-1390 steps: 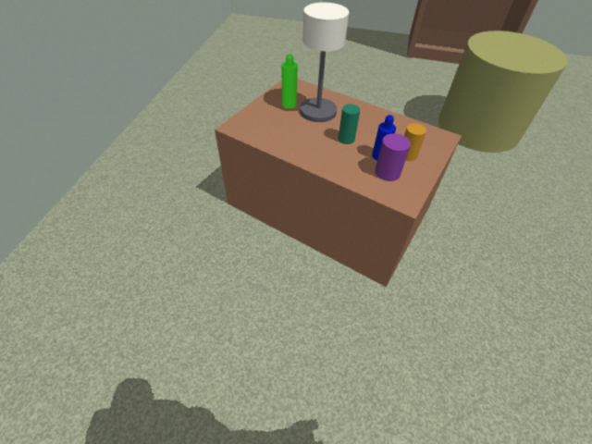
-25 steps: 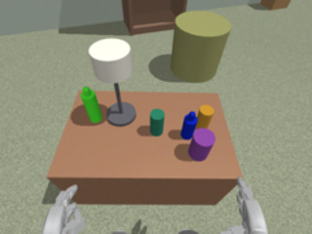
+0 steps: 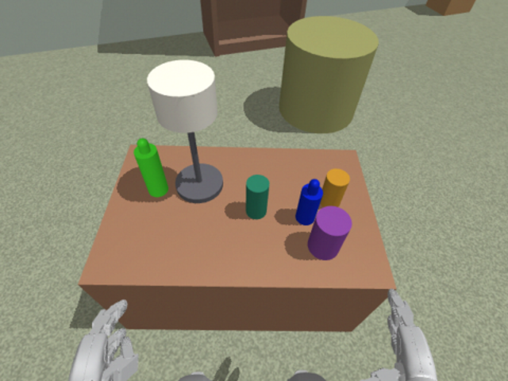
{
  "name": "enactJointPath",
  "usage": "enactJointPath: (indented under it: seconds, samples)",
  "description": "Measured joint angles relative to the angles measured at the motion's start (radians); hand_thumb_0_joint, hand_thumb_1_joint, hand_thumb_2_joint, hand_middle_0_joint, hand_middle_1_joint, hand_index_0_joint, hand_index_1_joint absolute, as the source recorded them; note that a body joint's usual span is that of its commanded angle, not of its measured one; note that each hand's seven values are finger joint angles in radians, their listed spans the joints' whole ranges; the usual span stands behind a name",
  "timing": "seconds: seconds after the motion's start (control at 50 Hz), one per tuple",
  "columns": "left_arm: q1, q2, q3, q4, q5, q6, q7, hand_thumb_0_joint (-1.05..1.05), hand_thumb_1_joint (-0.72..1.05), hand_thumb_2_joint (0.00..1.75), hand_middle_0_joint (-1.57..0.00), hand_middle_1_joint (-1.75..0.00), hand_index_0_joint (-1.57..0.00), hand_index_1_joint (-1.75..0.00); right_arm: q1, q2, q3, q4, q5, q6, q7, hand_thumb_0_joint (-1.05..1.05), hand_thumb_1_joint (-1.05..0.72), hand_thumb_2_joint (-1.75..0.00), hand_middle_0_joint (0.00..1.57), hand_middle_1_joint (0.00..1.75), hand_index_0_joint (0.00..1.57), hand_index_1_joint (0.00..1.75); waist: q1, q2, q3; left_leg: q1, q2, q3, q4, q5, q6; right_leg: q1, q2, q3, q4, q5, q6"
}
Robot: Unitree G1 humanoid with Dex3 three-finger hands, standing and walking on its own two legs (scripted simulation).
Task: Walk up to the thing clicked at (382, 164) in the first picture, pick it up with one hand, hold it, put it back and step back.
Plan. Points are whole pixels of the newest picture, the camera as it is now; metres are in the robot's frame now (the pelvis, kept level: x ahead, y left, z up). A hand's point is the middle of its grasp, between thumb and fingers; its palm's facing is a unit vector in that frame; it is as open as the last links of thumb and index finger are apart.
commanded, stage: home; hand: right
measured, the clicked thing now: (328, 233) +0.49 -0.21 -0.23
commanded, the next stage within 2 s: stand in 0.50 s
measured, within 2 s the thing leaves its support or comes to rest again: neither
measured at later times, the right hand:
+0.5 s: hand (371, 358) +0.17 -0.18 -0.05, palm faces +0.14 +0.95 -0.29, open 17.3 cm
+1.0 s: hand out of the picture +0.09 -0.25 -0.11, palm faces -0.02 +0.92 -0.39, open 10.2 cm
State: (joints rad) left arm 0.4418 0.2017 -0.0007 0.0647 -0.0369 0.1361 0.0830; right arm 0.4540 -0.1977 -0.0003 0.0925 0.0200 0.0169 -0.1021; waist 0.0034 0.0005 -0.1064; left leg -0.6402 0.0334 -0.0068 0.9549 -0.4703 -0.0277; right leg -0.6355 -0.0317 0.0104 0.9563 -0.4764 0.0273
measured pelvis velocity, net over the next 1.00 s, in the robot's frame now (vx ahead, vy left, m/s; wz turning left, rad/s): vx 0.00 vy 0.00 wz -0.02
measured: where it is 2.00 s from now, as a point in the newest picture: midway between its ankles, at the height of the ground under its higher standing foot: outside the picture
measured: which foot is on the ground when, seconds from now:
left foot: down 0.00-1.00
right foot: down 0.00-1.00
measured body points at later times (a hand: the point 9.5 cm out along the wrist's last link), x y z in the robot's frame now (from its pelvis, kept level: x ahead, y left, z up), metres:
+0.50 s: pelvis +0.00 +0.00 +0.00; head +0.03 +0.01 +0.45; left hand +0.16 +0.24 -0.08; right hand +0.16 -0.23 -0.03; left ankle +0.01 +0.14 -0.68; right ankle +0.00 -0.14 -0.68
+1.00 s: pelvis +0.00 +0.00 +0.03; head +0.02 +0.01 +0.48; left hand +0.10 +0.29 -0.10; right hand +0.09 -0.30 -0.08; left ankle +0.00 +0.14 -0.68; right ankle +0.00 -0.14 -0.68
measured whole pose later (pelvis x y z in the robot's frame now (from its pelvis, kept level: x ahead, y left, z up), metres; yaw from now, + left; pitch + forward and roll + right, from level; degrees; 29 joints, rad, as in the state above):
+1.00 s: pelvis +0.00 +0.00 +0.03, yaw -1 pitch +0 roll +0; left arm 0.20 0.35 0.03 0.89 0.04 -0.01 0.01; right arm 0.25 -0.34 -0.04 0.83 -0.05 -0.01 -0.02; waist 0.01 -0.02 0.03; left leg -0.36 0.04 0.01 0.76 -0.40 -0.02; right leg -0.36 -0.02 0.02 0.76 -0.40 0.02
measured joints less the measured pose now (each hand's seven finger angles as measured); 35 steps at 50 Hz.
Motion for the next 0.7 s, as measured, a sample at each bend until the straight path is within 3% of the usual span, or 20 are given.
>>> enactJointPath:
  seconds: [0.06, 0.22, 0.66, 0.7]
  samples:
    - [-0.054, 0.012, -0.017, 0.11, -0.005, -0.017, 0.01, 0.01, 0.9, 0.9, -0.2, -0.3, -0.2, -0.3, 0.016, -0.001, -0.008, -0.018, -0.002, 0.013, -0.015, -0.01, 0.51, -0.07, 0.07, 0.06, 0.06, 0.06, 0.012, 0.001, -0.004, 0.0, -0.007, 0.004, 0.002, -0.001, 0.002, -0.004, -0.007, 0.005, 0.009, -0.005, 0.002]
    - [-0.122, 0.016, -0.013, 0.29, -0.006, -0.06, 0.036, 0.01, 0.9, 0.9, -0.2, -0.3, -0.2, -0.3, 0.029, -0.001, 0.005, -0.052, 0.0, 0.049, -0.04, -0.01, 0.51, -0.07, 0.07, 0.06, 0.06, 0.06, 0.014, -0.015, 0.007, 0.005, -0.014, 0.017, 0.007, -0.004, 0.005, -0.009, -0.014, 0.018, 0.03, -0.014, 0.005]
    - [-0.172, 0.012, -0.012, 0.4, 0.012, -0.193, 0.066, 0.01, 0.9, 0.9, -0.2, -0.3, -0.2, -0.31, 0.011, 0.003, 0.008, -0.07, -0.007, 0.158, -0.055, -0.01, 0.5, -0.08, 0.07, 0.07, 0.07, 0.07, 0.016, -0.029, 0.016, 0.037, -0.016, 0.033, -0.025, 0.009, 0.008, 0.013, -0.015, 0.033, 0.008, -0.001, 0.008]
    - [-0.207, 0.027, -0.011, 0.465, 0.074, -0.199, 0.037, 0.01, 0.9, 0.9, -0.2, -0.3, -0.2, -0.3, -0.047, -0.025, 0.017, 0.044, -0.059, 0.095, -0.02, -0.01, 0.47, -0.11, 0.1, 0.1, 0.09, 0.1, 0.009, -0.024, 0.06, 0.081, -0.011, 0.03, -0.034, 0.011, 0.011, 0.059, -0.01, 0.029, -0.008, 0.004, 0.003]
